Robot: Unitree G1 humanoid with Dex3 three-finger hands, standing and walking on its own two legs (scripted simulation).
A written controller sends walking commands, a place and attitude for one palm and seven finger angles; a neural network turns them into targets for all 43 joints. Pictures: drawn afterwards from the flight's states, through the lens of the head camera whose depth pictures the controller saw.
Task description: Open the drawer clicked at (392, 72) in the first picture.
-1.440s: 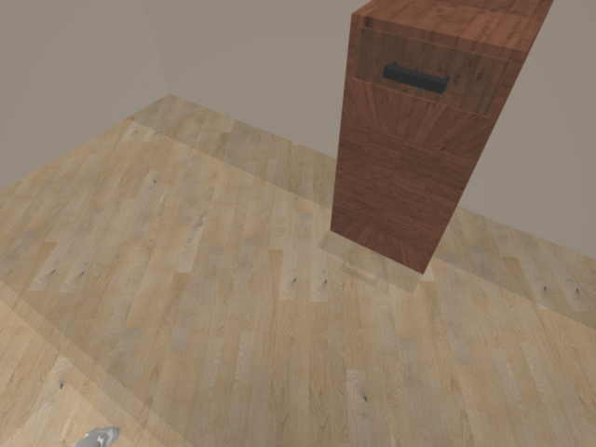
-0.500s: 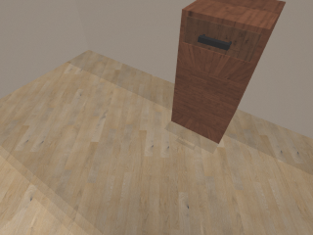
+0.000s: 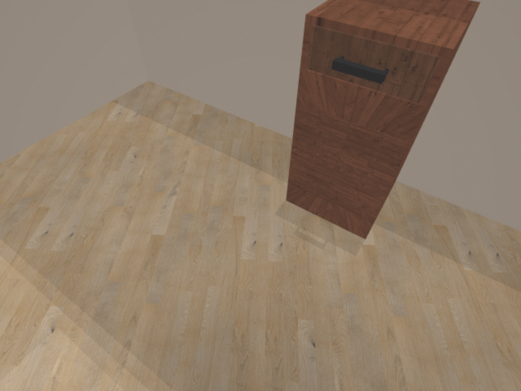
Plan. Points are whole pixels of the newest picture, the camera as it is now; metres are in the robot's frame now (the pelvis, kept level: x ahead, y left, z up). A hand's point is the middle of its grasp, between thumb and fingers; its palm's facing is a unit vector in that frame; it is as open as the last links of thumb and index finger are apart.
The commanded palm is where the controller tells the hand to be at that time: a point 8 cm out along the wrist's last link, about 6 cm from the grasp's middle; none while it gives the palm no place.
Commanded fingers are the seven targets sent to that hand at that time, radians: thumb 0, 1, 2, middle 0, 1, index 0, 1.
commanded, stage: turn to face it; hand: left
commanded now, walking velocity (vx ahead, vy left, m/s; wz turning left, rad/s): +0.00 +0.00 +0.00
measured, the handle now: (360, 67) +1.00 -0.25 +0.02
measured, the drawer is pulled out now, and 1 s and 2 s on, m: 0.00 0.00 0.00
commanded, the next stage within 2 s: take the last steps up to it in 1.06 s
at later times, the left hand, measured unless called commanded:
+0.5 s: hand out of the picture +0.06 +0.18 -0.18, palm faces -0.14 -0.95 -0.29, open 7.4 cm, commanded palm none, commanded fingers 0.00 0.90 0.90 -0.20 -0.30 -0.20 -0.30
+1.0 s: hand out of the picture +0.09 +0.19 -0.18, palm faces -0.31 -0.92 -0.25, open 7.4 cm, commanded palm none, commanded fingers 0.00 0.90 0.90 -0.20 -0.30 -0.20 -0.30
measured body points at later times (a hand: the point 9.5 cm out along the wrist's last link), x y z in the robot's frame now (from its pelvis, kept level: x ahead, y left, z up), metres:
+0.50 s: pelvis -0.02 -0.02 -0.03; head +0.01 -0.05 +0.42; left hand +0.07 +0.23 -0.16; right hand +0.03 -0.28 -0.19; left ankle +0.00 +0.12 -0.73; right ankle -0.01 -0.10 -0.75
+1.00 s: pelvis -0.05 +0.02 -0.01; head -0.02 +0.02 +0.44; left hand +0.11 +0.24 -0.16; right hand -0.06 -0.26 -0.14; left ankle -0.02 +0.13 -0.75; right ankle -0.01 -0.10 -0.73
